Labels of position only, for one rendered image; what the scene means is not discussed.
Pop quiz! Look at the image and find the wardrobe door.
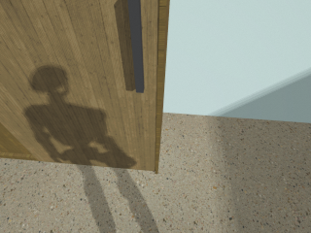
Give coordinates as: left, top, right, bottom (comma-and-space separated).
0, 122, 32, 155
0, 0, 158, 171

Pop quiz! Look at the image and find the handle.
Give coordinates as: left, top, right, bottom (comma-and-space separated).
127, 0, 145, 93

